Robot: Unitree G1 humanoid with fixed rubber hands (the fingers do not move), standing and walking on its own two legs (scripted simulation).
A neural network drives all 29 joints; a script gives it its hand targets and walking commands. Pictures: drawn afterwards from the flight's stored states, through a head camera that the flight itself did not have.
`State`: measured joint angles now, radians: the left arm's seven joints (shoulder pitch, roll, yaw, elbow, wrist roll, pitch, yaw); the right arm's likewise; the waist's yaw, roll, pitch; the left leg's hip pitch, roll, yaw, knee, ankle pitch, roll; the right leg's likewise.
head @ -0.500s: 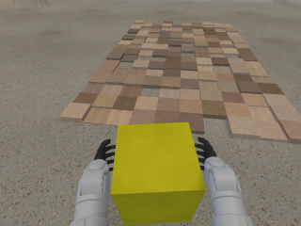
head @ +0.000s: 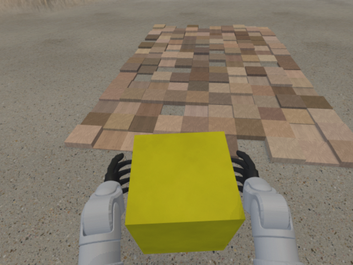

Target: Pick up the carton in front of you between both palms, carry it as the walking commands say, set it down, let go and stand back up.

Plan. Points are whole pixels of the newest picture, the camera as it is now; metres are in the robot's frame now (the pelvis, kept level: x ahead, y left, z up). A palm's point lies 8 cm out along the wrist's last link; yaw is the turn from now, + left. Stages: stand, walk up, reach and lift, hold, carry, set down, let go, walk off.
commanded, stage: carry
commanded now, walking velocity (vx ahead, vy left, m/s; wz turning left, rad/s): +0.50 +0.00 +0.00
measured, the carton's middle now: (181, 196) +0.30 +0.00 +0.02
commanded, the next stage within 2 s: none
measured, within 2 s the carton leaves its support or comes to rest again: neither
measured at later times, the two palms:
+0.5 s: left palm (136, 126) +0.49 +0.13 +0.10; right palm (238, 119) +0.50 -0.17 +0.10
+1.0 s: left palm (142, 70) +0.85 +0.14 +0.11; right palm (215, 69) +0.82 -0.15 +0.11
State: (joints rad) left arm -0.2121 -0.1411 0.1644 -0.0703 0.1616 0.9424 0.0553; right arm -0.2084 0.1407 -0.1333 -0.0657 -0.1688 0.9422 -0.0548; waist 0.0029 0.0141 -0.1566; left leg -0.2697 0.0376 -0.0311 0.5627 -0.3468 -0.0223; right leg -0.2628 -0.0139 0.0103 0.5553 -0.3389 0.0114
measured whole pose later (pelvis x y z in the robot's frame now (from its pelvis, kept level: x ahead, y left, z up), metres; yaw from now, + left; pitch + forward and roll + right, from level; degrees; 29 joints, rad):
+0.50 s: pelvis +0.25 -0.04 +0.00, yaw +3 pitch +5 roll +0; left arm -0.05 -0.13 0.06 -0.47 0.06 1.23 0.12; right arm -0.05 0.13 -0.07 -0.48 -0.04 1.25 -0.14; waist 0.00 0.00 -0.13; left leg -0.39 0.08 0.08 1.09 -0.42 0.00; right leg -0.30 0.00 -0.24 0.49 -0.28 -0.09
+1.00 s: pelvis +0.58 +0.01 +0.00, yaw -3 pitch +3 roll +0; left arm -0.12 -0.13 0.10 -0.57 0.06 1.24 0.12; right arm -0.12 0.13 -0.07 -0.55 -0.04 1.23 -0.14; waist -0.04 -0.02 0.00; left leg -0.35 0.02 0.27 0.45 -0.16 0.10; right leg -0.42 -0.07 -0.04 1.20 -0.32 -0.05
